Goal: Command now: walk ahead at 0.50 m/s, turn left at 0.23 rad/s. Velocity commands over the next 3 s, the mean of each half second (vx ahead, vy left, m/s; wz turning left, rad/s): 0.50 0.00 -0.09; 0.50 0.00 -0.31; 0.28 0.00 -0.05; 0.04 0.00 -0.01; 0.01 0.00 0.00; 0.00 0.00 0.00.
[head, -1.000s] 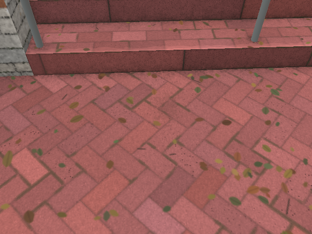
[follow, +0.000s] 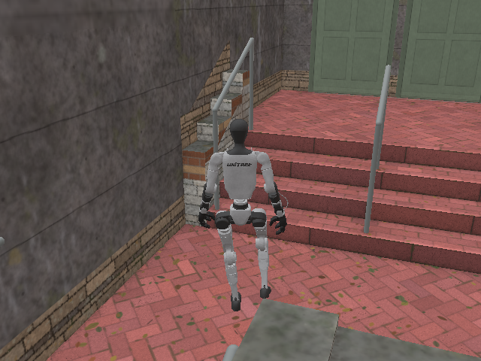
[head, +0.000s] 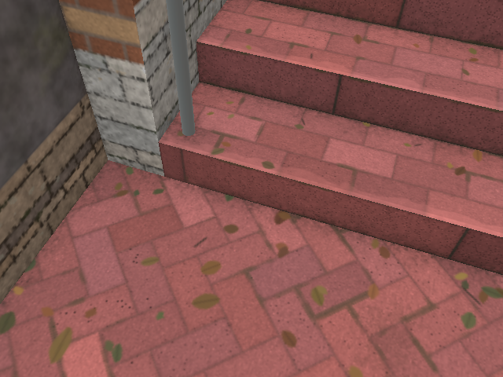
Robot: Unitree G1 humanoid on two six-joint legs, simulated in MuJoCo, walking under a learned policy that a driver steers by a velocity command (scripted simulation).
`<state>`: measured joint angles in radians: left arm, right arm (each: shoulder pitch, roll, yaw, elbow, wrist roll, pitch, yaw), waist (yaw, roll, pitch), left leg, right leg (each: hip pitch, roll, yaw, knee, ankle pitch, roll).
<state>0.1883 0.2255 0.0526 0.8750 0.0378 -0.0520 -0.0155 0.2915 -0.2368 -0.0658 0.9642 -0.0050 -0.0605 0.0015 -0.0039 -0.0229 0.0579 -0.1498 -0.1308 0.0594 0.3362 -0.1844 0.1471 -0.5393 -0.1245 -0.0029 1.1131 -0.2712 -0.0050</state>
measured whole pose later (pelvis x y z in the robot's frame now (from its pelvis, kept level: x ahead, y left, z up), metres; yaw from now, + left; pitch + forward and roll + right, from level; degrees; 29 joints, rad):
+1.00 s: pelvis +0.57 -0.05 -0.01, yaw -16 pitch +1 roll +0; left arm 0.35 0.27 0.05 0.95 0.02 -0.07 0.00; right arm 0.14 -0.25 -0.03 0.82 -0.04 -0.09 0.01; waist 0.04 -0.02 0.04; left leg -0.34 -0.04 0.05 0.47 -0.15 0.06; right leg -0.26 0.07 0.07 1.06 -0.37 -0.08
